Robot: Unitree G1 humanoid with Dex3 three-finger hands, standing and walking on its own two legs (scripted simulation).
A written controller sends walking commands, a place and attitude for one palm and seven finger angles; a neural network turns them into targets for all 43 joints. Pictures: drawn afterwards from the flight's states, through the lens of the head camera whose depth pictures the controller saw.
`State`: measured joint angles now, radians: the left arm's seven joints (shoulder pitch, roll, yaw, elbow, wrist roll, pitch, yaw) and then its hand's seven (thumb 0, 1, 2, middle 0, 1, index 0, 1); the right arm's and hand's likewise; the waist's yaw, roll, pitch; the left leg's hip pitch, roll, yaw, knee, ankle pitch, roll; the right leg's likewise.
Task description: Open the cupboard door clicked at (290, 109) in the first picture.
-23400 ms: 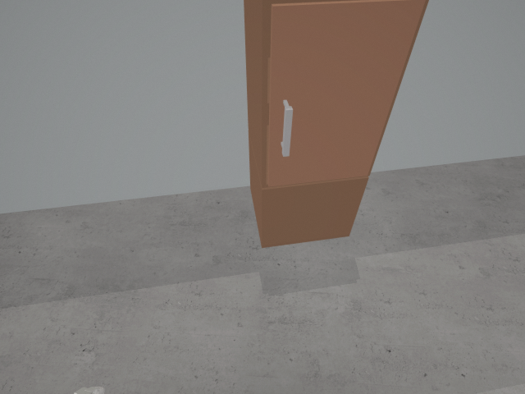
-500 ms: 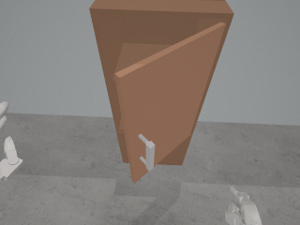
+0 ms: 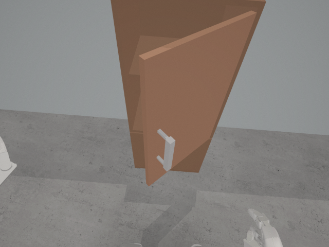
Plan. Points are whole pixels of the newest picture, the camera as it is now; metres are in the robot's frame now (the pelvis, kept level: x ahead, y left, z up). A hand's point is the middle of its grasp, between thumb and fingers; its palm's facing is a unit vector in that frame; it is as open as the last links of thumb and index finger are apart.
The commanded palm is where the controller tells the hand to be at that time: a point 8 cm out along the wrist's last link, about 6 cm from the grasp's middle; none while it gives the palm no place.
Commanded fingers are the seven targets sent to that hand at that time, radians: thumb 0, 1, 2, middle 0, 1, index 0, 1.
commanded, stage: step back with the hand held close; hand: left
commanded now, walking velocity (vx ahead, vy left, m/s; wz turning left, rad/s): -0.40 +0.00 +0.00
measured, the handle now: (164, 151) +0.40 +0.03 -0.06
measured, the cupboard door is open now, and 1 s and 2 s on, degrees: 45 45 45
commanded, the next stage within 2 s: stop stepping back and stand still in 0.74 s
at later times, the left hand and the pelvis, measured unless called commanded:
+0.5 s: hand (47, 184) +0.18 +0.20 +0.17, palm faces +0.30 -0.80 -0.52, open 7.4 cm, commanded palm +0.10 +0.26 +0.20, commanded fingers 0.00 0.90 0.90 -0.20 -0.30 -0.20 -0.30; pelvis -0.05 -0.03 +0.01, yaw -2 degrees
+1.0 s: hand out of the picture +0.02 +0.20 +0.18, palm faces +0.37 -0.75 -0.55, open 7.4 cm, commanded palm -0.03 +0.23 +0.20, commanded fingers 0.00 0.90 0.90 -0.20 -0.30 -0.20 -0.30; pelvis -0.18 -0.06 +0.02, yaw -1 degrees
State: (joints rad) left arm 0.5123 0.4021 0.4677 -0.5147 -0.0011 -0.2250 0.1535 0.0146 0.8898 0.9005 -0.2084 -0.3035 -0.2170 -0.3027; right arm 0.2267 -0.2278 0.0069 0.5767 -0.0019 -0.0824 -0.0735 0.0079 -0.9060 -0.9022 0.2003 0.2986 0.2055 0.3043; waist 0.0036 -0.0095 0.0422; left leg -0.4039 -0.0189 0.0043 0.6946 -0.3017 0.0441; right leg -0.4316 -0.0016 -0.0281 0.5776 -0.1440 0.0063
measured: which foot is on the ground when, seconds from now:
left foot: down 0.00-0.48, up 0.50-0.72, down 0.74-1.00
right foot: down 0.00-0.16, up 0.18-0.36, down 0.38-0.80, up 0.82-1.00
